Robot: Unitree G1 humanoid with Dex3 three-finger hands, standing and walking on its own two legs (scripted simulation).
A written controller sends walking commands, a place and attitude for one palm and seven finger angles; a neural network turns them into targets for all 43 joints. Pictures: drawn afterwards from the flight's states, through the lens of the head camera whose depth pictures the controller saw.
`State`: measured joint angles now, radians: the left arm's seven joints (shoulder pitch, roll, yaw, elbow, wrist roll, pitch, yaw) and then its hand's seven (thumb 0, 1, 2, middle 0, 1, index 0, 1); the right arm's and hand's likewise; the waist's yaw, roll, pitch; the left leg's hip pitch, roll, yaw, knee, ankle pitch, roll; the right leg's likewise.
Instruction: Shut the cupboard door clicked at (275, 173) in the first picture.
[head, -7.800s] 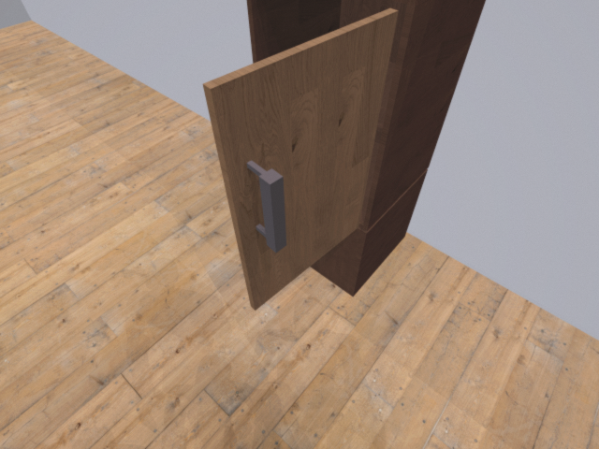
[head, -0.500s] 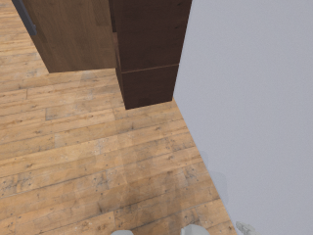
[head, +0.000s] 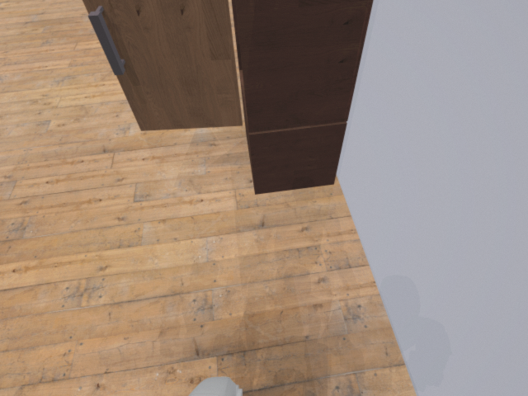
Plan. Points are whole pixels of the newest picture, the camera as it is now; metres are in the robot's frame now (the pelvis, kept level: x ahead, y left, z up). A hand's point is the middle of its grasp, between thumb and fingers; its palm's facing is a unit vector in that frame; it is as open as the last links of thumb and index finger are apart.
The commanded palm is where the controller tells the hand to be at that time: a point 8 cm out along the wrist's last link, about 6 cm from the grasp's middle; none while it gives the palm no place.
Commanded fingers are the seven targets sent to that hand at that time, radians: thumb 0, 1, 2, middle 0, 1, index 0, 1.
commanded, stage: take the last steps up to it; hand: left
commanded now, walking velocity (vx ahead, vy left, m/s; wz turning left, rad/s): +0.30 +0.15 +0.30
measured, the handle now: (110, 41) +1.01 +0.50 +0.02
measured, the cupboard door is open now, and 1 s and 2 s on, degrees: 84 84 84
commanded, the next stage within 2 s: come to a stop and stand still in 1.58 s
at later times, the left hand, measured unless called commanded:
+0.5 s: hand out of the picture +0.10 +0.27 -0.17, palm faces +0.15 -0.97 -0.19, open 7.4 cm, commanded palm none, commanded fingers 0.00 0.90 0.90 -0.20 -0.30 -0.20 -0.30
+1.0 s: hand (128, 329) +0.25 +0.28 -0.16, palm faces +0.21 -0.95 -0.23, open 7.1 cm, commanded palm none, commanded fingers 0.00 0.90 0.90 -0.20 -0.30 -0.20 -0.30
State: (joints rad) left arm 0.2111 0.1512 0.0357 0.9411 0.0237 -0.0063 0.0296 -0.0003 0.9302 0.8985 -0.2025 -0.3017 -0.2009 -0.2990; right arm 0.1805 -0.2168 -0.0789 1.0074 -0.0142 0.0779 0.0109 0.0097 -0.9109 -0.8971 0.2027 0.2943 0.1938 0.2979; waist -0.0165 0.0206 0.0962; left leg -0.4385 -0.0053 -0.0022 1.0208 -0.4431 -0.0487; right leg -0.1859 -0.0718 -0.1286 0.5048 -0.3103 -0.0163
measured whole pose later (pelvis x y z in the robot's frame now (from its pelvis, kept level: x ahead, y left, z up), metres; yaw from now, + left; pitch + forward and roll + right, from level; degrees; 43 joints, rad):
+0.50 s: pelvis +0.08 +0.08 +0.00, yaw +6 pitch +0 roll +0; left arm 0.20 0.20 0.05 1.02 0.03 0.01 -0.02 0.01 0.91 0.90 -0.20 -0.30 -0.19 -0.30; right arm 0.33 -0.14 -0.02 1.06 -0.02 -0.04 -0.01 0.01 -0.91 -0.90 0.20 0.29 0.20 0.30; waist 0.02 -0.02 0.05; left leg -0.03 -0.07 0.08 0.30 -0.27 0.08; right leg -0.56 -0.12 -0.07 1.01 -0.27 0.02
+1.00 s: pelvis +0.26 +0.09 +0.01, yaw +9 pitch +1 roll +1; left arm 0.28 0.17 0.06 1.07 0.02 -0.08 0.01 -0.02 0.95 0.90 -0.20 -0.30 -0.20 -0.30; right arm 0.23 -0.18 -0.07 1.05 -0.03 0.00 0.02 0.01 -0.91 -0.90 0.20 0.29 0.19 0.30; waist 0.00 0.01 0.05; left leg -0.55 0.11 0.04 0.83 -0.18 -0.04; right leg -0.12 -0.07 -0.17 0.36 -0.26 0.00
